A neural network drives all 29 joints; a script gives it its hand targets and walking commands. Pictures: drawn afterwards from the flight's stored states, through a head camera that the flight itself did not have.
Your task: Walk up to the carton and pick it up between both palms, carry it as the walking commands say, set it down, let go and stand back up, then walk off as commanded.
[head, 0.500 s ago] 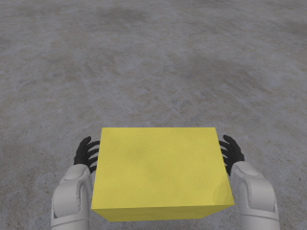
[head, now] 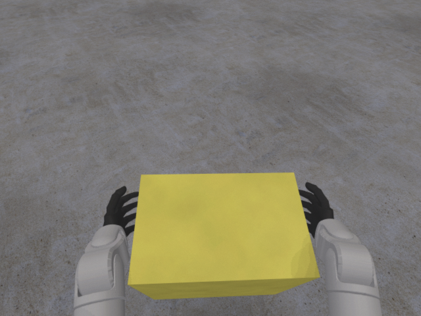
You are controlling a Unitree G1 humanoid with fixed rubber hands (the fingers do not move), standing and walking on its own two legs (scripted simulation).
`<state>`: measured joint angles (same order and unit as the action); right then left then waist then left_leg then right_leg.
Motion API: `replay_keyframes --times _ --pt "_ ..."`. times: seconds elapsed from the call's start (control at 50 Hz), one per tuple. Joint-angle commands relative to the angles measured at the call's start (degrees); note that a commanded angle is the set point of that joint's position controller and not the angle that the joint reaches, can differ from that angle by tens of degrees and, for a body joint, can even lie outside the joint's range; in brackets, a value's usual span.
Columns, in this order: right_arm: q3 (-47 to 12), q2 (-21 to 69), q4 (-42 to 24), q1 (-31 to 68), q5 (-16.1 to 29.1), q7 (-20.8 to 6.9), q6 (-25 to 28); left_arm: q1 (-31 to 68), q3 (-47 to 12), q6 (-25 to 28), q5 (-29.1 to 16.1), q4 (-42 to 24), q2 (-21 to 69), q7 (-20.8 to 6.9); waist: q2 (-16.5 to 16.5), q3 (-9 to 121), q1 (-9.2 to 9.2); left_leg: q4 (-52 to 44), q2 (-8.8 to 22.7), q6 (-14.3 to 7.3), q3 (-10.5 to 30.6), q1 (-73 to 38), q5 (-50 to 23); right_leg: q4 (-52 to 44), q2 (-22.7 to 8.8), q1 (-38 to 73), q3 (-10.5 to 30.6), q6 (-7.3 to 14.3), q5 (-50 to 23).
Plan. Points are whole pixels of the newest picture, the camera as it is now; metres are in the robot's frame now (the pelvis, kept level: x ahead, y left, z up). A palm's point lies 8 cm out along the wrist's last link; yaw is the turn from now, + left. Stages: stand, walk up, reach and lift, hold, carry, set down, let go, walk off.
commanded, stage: carry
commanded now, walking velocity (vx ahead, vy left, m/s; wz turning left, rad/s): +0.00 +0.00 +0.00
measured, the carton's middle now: (216, 242) +0.28 +0.00 -0.04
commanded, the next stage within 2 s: none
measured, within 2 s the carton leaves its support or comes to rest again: neither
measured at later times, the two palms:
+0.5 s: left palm (116, 231) +0.26 +0.19 +0.05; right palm (323, 226) +0.26 -0.19 +0.05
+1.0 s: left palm (115, 239) +0.25 +0.18 +0.05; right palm (327, 234) +0.25 -0.19 +0.05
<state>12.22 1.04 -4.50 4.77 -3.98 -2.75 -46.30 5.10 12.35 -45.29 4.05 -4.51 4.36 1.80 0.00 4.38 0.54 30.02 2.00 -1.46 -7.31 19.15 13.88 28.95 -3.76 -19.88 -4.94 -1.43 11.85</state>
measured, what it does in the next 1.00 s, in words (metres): stands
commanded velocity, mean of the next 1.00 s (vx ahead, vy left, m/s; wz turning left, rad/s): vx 0.00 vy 0.00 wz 0.00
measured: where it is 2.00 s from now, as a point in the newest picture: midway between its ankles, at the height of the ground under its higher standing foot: outside the picture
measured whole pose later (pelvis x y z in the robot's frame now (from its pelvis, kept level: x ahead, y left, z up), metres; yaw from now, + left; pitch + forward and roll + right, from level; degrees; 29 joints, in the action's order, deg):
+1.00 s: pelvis -0.01 +0.00 +0.00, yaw +0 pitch +2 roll +0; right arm 11.8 1.3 -3.5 3.6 -5.9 -3.5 -46.1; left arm 4.1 11.6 -45.7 5.9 -3.9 4.3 0.7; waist -0.9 5.2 0.4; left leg 30.3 2.7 -1.5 -7.9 18.8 13.1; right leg 28.4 -3.4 -19.2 -4.8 -1.3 10.5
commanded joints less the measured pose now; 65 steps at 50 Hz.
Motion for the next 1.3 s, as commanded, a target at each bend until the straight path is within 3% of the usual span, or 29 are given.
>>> replay_keyframes --times 0.0,0.06,0.1,0.16,0.2,0.22,0.24,0.28,0.3,0.36,0.4,0.44,0.48,0.6,0.64,0.7,0.72,0.78,0.8,0.82,0.9,0.92,0.98,1.02,1.06,1.14,1.22,1.24,1.28 --pt "-32.8 32.9 -10.2 25.2 10.3 -2.4 1.9 18.6 -30.7 0.1 -11.1 -4.3 33.7 -6.7 -4.3 13.6 -0.10 -3.3 5.5 2.0 3.3 -4.0 -11.2 -2.2 -3.3 10.2 2.6 -0.6 -13.6" --pt "-29.4 31.9 4.0 14.9 5.6 -2.9 0.6 18.0 -29.9 -0.1 -9.0 -0.4 29.9 -7.3 -0.2 11.8 -0.24 -5.1 5.6 2.0 3.6 -2.9 -8.5 -2.6 -4.0 8.1 3.9 0.1 -9.7" --pt "-34.0 36.5 -12.7 24.8 12.3 -3.1 2.1 25.3 -35.0 1.1 -13.9 -15.1 35.1 -6.6 2.9 11.9 -0.06 -5.1 5.8 2.3 3.5 -4.2 -15.0 -0.7 -3.0 8.2 2.2 -0.4 -9.8" --pt "-29.1 29.6 -0.3 20.7 6.5 -3.4 1.9 15.5 -28.9 0.0 -7.6 4.3 31.5 -7.4 0.9 10.7 0.11 -5.4 5.7 2.1 3.6 -1.2 -8.3 -2.7 -3.2 7.8 3.0 -0.8 -6.5" --pt "-35.7 36.5 -16.4 25.1 12.8 -3.1 2.0 22.1 -35.2 0.8 -14.2 -14.5 36.9 -6.9 -0.9 11.4 -0.09 -6.9 5.9 1.7 4.9 -1.9 -3.6 -2.6 -2.9 7.9 3.1 -0.1 -5.3" --pt "-30.1 32.7 -1.8 17.2 7.2 -3.5 1.5 20.3 -32.1 0.6 -11.1 -3.9 33.1 -7.3 0.3 12.8 -0.28 -5.8 6.1 2.3 3.6 -4.0 -8.9 -2.0 -3.0 7.6 3.1 -0.3 -8.2" --pt "-32.8 35.6 -7.8 20.6 9.9 -2.9 0.9 23.6 -34.7 0.0 -13.0 -10.4 35.3 -6.7 0.2 11.4 -0.09 -5.9 6.4 2.1 3.4 -3.5 -12.7 -1.0 -3.2 7.8 2.7 -0.1 -9.7" --pt "-26.9 27.3 1.4 21.4 6.1 -3.8 2.9 17.8 -27.4 1.3 -7.4 4.9 28.9 -7.3 0.1 15.6 0.11 -4.4 6.2 2.3 2.5 -5.1 -16.4 -0.5 -2.9 10.7 1.9 -0.9 -12.3" --pt "-32.1 32.4 -7.7 22.6 9.9 -3.4 3.1 19.7 -32.0 1.7 -11.2 -5.9 33.1 -7.0 0.1 12.9 -0.06 -5.5 6.1 2.4 3.4 -3.8 -12.4 -0.9 -2.7 9.9 2.1 -0.5 -9.0" --pt "-33.1 36.0 -6.9 21.3 10.1 -4.0 2.4 23.7 -34.0 1.7 -12.1 -10.0 34.8 -7.3 -0.6 11.3 0.01 -7.6 6.5 1.9 4.9 -0.9 -8.4 -1.0 -2.2 9.1 2.8 -0.3 -7.0" --pt "-33.1 34.3 -7.0 21.0 10.2 -3.5 1.7 20.2 -32.0 0.7 -11.4 -7.9 33.7 -6.9 -3.1 9.6 -0.27 -6.5 5.9 2.0 4.2 -0.3 -3.8 -3.8 -3.1 8.1 3.9 -0.4 -5.7" --pt "-31.5 30.9 -4.5 22.1 8.3 -3.8 1.8 15.2 -30.7 -0.5 -8.7 1.1 33.0 -7.6 1.4 10.3 0.00 -7.4 6.4 2.1 3.8 -1.7 -4.2 -3.0 -3.3 8.5 3.7 -0.2 -6.4" --pt "-30.9 33.6 -4.5 21.2 8.7 -4.1 1.9 21.2 -33.7 0.4 -11.1 -4.7 34.6 -7.4 4.2 11.5 -0.03 -8.9 7.0 2.0 5.4 -2.5 -5.8 -1.4 -2.8 8.1 3.1 -0.2 -5.9" --pt "-33.0 34.6 -3.9 23.3 8.2 -4.2 1.4 19.9 -31.1 0.2 -9.2 -2.1 33.8 -8.3 -4.4 10.2 -0.13 -6.8 5.7 2.1 4.1 0.6 1.6 -5.2 -3.7 7.3 4.7 0.1 -1.8" --pt "-34.7 37.5 -8.2 23.1 9.7 -4.2 1.1 23.7 -35.2 -0.2 -12.1 -8.6 36.8 -8.3 -0.5 10.1 -0.11 -7.2 5.4 2.2 3.8 -0.5 -1.3 -3.9 -4.1 7.4 4.8 0.1 -4.0" --pt "-32.9 35.1 1.0 19.4 6.3 -4.8 0.4 18.5 -32.0 -0.5 -8.0 1.2 34.2 -8.7 -1.9 11.3 -0.09 -7.3 6.1 2.1 3.4 -2.2 -0.2 -4.5 -3.6 7.2 4.0 -0.4 -4.0" --pt "-36.0 36.7 -9.8 26.0 10.5 -4.1 0.9 21.5 -33.2 -0.3 -11.1 -7.0 35.8 -8.6 -4.3 11.1 0.10 -6.5 5.9 2.1 3.5 -1.1 -0.5 -4.8 -3.6 7.9 4.2 -0.2 -4.0" --pt "-34.5 37.3 -9.2 26.6 10.2 -4.0 1.2 23.3 -33.5 -0.2 -11.5 -7.0 36.7 -8.4 -0.4 10.0 -0.09 -7.0 5.7 2.3 3.6 -0.7 0.8 -4.3 -3.0 6.3 3.6 -0.5 -1.9" --pt "-35.9 38.6 -8.6 21.4 10.5 -3.9 0.3 20.5 -33.9 -0.5 -11.9 -9.4 36.4 -8.3 -4.5 11.7 -0.13 -5.5 5.7 2.1 3.5 -1.1 -2.7 -4.7 -3.7 8.4 4.3 0.1 -5.9" --pt "-31.3 34.3 -3.7 19.4 8.7 -3.9 0.5 19.8 -31.7 -0.5 -10.7 -5.1 33.3 -8.0 -0.1 13.2 -0.21 -5.5 5.4 2.4 2.4 -2.0 -4.3 -3.9 -3.6 8.7 4.6 -0.1 -8.0" --pt "-31.6 35.0 0.0 20.4 6.7 -4.8 1.6 21.7 -32.2 0.4 -8.8 -2.1 33.4 -8.7 0.8 10.1 -0.04 -7.8 6.8 2.2 4.3 0.4 -3.6 -3.2 -2.9 8.9 3.6 -0.1 -5.9" --pt "-34.1 36.2 -9.1 24.8 9.6 -4.4 2.1 23.7 -34.6 0.6 -11.5 -8.6 36.0 -8.4 2.0 8.8 -0.06 -9.6 6.9 1.3 5.3 1.3 2.6 -3.8 -2.9 8.3 3.3 -0.3 -2.9" --pt "-35.8 38.9 -6.1 22.4 9.1 -5.0 0.0 23.3 -36.8 -0.8 -11.2 -8.7 38.3 -8.9 3.2 8.8 0.00 -9.9 6.9 1.4 4.7 0.7 3.6 -3.2 -3.0 6.4 4.3 0.0 -2.6" --pt "-35.9 38.6 -6.6 23.0 8.9 -5.1 0.3 22.1 -35.7 -0.7 -11.0 -6.5 38.2 -9.3 -1.9 11.2 0.08 -8.5 6.5 1.5 4.7 1.5 5.0 -4.7 -2.8 8.1 3.9 -0.3 -0.6" --pt "-48.2 50.2 -30.5 25.5 19.0 -3.9 -5.2 27.3 -49.7 -6.1 -20.1 -35.1 48.1 -7.8 3.6 8.7 -0.05 -14.8 7.9 0.6 6.8 -1.5 16.3 -3.0 -1.4 5.1 1.4 0.2 9.2" --pt "-45.5 39.8 -28.7 17.4 16.2 -1.6 -15.1 12.9 -44.4 -16.8 -16.1 -29.1 38.2 -6.2 8.8 8.5 0.33 -20.4 13.3 -1.7 11.2 -6.0 25.2 2.6 1.7 -0.1 -2.9 0.3 8.9" --pt "-43.5 38.7 -29.1 16.1 13.9 -0.2 -19.9 16.5 -45.4 -21.3 -18.4 -31.8 36.6 -6.1 -0.9 4.9 0.44 -13.0 10.4 0.6 4.6 -3.9 21.2 -7.8 -0.4 4.4 0.2 1.4 11.4" --pt "-45.4 37.8 -33.4 20.2 14.6 0.1 -20.3 13.3 -43.7 -22.0 -17.5 -29.4 36.3 -6.5 -8.4 2.3 0.95 -7.6 8.4 2.6 2.2 0.3 23.4 -14.0 -3.9 3.2 8.2 2.9 21.7" --pt "-43.4 37.1 -30.7 18.4 14.0 0.2 -21.7 14.7 -42.8 -23.0 -17.4 -30.2 34.5 -6.2 -11.1 -0.1 0.68 0.8 3.8 4.4 -1.1 2.5 20.8 -20.5 -7.4 1.8 18.4 5.2 30.2"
